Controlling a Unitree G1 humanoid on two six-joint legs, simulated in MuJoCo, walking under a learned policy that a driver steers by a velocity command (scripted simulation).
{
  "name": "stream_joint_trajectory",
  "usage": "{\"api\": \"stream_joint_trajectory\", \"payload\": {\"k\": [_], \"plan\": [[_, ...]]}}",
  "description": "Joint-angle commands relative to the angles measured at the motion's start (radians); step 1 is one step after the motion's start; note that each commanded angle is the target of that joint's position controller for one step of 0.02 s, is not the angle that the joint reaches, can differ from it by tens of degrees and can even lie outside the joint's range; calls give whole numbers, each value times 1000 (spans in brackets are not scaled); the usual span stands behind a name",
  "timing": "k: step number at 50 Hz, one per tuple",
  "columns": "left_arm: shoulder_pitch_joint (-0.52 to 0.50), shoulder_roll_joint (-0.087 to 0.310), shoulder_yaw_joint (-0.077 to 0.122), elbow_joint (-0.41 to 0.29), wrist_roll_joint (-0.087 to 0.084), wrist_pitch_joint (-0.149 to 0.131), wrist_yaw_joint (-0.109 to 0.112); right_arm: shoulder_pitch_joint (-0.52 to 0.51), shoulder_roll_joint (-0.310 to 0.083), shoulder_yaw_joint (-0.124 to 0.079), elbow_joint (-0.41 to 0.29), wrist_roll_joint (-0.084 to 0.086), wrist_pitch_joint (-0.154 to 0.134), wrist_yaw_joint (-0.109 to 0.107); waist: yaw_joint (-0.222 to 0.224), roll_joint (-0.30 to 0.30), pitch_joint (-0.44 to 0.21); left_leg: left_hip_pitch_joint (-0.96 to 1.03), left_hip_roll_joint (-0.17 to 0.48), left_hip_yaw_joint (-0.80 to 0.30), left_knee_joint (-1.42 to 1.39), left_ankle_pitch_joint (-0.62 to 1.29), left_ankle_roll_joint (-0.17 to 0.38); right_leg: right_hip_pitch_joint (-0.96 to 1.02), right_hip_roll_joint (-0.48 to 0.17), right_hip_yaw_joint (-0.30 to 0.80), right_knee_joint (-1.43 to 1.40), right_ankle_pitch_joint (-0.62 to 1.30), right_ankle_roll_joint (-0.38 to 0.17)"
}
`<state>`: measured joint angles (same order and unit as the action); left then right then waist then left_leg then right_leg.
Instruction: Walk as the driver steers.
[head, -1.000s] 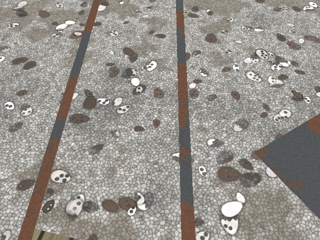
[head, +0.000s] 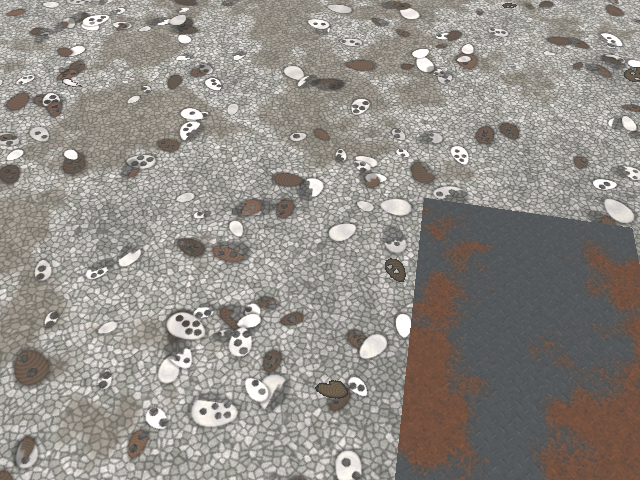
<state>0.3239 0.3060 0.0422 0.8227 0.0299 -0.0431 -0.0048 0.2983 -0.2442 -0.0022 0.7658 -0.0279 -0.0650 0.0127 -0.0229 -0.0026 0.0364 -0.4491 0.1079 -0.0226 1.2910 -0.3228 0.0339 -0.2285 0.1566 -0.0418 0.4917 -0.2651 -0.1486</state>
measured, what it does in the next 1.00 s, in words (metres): walks ahead: left foot, then right foot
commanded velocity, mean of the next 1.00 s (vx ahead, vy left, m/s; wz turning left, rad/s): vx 0.71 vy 0.00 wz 0.01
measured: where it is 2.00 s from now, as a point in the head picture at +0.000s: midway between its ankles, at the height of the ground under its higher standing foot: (283, 285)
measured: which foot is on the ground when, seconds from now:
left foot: up 0.00-0.26, down 0.28-0.72, up 0.74-1.00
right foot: down 0.00-0.30, up 0.32-0.68, down 0.70-1.00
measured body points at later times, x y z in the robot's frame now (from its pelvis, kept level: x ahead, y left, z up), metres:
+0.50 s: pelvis +0.49 +0.08 +0.01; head +0.51 +0.07 +0.46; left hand +0.65 +0.34 -0.06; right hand +0.51 -0.21 -0.12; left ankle +0.46 +0.12 -0.73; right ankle +0.57 -0.07 -0.65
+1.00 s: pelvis +0.84 +0.09 +0.01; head +0.90 +0.08 +0.45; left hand +0.91 +0.39 -0.09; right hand +1.10 -0.14 -0.06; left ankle +0.95 +0.28 -0.67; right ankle +0.91 +0.04 -0.73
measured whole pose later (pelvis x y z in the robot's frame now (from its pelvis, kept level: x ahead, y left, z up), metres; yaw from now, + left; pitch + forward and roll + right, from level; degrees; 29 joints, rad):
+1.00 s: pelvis +0.84 +0.09 +0.01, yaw +1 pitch +3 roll +1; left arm 0.29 0.31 0.06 0.71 -0.02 -0.01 0.02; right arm -0.01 -0.29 -0.01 0.61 -0.02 -0.04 -0.04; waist 0.06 0.02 0.06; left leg -0.67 -0.03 -0.20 0.90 -0.29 -0.09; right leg -0.36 0.18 0.20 0.41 -0.08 -0.08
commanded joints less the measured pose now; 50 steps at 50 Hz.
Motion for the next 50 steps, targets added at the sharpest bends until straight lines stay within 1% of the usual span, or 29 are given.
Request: {"api": "stream_joint_trajectory", "payload": {"k": [1,5,8,11,12,13,14,15,16,17,19,21,22,24,26,29,31,32,33,35,36,37,38,39,40,42,44,47,50], "plan": [[36,79,20,-33,-23,-53,7,2,-89,-20,-67,-23,20,18,-17,6,45,-219,65,-11,-125,-8,-26,60,-297,343,-343,151,-147],[55,99,24,-20,-33,-81,-11,-231,-68,0,-155,-9,8,41,22,-10,118,-155,43,62,-504,336,-17,-31,-206,168,-435,353,-96],[107,139,29,15,-44,-99,-12,-280,-79,-1,-151,15,2,51,50,2,106,-33,-24,123,-681,549,41,87,-251,99,-533,559,-54],[142,186,34,40,-11,-86,8,-250,-125,-18,-130,7,2,40,26,-60,12,5,-145,178,-707,393,90,349,-296,6,-353,1133,14],[136,203,37,42,9,-71,21,-172,-153,-29,-109,6,4,34,-20,-98,-49,78,-188,182,-693,313,106,392,-315,-15,-200,1297,37],[105,212,40,36,29,-52,33,7,-187,-47,-54,9,8,26,-107,-124,-138,236,-220,176,-669,246,125,380,-328,-32,26,1381,52],[46,219,41,19,36,-37,41,225,-219,-68,13,6,13,15,-225,-103,-215,448,-211,156,-711,197,151,272,-304,-67,350,1308,64],[38,153,23,-17,24,-46,33,340,-307,-104,41,-3,26,-2,-235,31,-272,687,-65,-83,-684,-39,228,-28,-203,-73,797,809,82],[126,56,-1,-60,-13,-73,2,271,-374,-124,47,-1,36,2,-82,387,-366,911,174,-733,-888,-121,408,-454,-18,32,1138,-168,143],[25,101,-10,-90,-1,-89,9,173,-315,-123,9,9,34,10,-106,158,-326,870,162,-814,-987,-100,401,-556,-85,150,1143,-88,112],[-82,97,-26,-127,15,-105,5,129,-219,-104,31,16,27,7,-40,-66,-113,548,109,-606,-1033,-4,328,-509,-193,155,935,-14,103],[-108,71,-36,-163,47,-70,-2,102,-176,-84,48,17,16,-3,39,-62,-10,304,26,-478,-1066,79,301,-432,-227,148,818,-64,136],[-107,62,-41,-175,52,-49,-3,100,-179,-83,47,21,7,-2,58,-36,10,232,1,-444,-1084,85,305,-417,-241,137,753,-97,152],[-205,50,-55,-233,47,-31,-10,87,-210,-92,33,25,-10,2,59,-12,69,77,-38,-382,-1152,107,308,-379,-258,88,562,-53,182],[-301,24,-72,-271,25,-39,-28,68,-211,-97,24,26,-19,1,43,9,109,-13,-94,-283,-1181,272,261,-270,-244,36,307,171,194],[-341,-12,-77,-252,12,-55,-32,193,-192,-95,76,57,-41,17,-48,10,55,154,-90,-177,-1150,677,159,-150,-185,-25,80,532,141],[-362,5,-67,-249,16,-60,-22,227,-192,-91,100,47,-46,11,-74,41,25,332,-76,-148,-1103,766,113,-166,-156,-35,-4,539,98],[-386,79,-23,-269,-46,-90,-10,243,-166,-80,95,62,-33,-13,-73,73,-29,425,-47,-167,-989,765,91,-149,-118,14,-40,496,94],[-314,109,-4,-247,-59,-99,-9,226,-195,-80,102,45,-18,-27,-13,99,-94,513,-35,-145,-910,885,72,-117,-86,1,-44,484,84],[-14,127,17,-146,-53,-103,-16,89,-226,-83,57,8,5,-38,158,119,-217,453,-62,-64,-543,965,2,162,-117,26,-67,618,54],[115,192,24,-111,-28,-95,-18,91,-141,-61,6,-38,3,-42,145,-123,-329,176,-167,-16,-129,344,-53,473,-296,243,74,1007,-19],[106,208,26,-117,0,-96,-38,329,-32,-18,21,0,-9,-18,40,-325,-528,-167,-261,-103,232,-318,-119,800,-561,749,42,1084,-275],[33,188,46,-169,-12,-81,-36,274,-142,-29,13,22,-14,-13,92,-166,-567,-207,-203,-170,298,-224,-107,753,-526,801,-29,868,-266],[-66,151,41,-202,-31,-64,-26,102,-204,-45,-44,34,-19,-17,95,-62,-416,-247,-149,-165,229,-157,-87,587,-466,666,-48,741,-219],[-115,132,34,-209,-45,-48,-21,-12,-213,-50,-75,16,-20,-26,74,77,-268,-239,-135,-126,155,-133,-82,366,-392,573,-99,702,-178],[-115,153,42,-206,-39,-36,-11,-41,-188,-51,-121,0,-5,-38,10,54,-160,-183,-120,-122,47,-115,-86,128,-330,521,-157,721,-170],[-134,134,41,-208,-35,-24,-6,-25,-147,-43,-132,0,7,-46,-30,-1,-135,-135,-114,-112,-105,-113,-95,-6,-274,457,-164,748,-149],[-122,181,62,-206,-43,4,20,-93,-120,-37,-158,3,18,-58,-31,-29,-190,-57,-172,-83,-334,3,-128,-90,-222,438,-138,803,-118],[-106,191,73,-210,-65,44,48,-184,-127,-42,-178,15,33,-58,-10,-60,-226,-30,-205,-117,-463,131,-139,-72,-185,474,-112,597,-41]]}}
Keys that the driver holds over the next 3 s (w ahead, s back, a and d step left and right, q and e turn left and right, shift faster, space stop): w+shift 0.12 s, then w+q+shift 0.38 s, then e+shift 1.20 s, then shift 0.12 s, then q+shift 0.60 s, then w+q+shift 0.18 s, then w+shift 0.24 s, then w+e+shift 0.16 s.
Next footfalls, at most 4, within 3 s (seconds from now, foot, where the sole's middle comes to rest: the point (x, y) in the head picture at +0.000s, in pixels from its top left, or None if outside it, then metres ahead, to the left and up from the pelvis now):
0.28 left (259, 473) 0.50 0.13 -0.77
0.70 right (300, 290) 0.95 0.05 -0.77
1.18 left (235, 255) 1.06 0.22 -0.77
1.66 right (326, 305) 0.91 -0.02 -0.77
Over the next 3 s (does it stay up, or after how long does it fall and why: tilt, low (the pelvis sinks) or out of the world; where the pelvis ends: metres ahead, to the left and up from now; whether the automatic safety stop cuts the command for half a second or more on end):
stays up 1.21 0.03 0.01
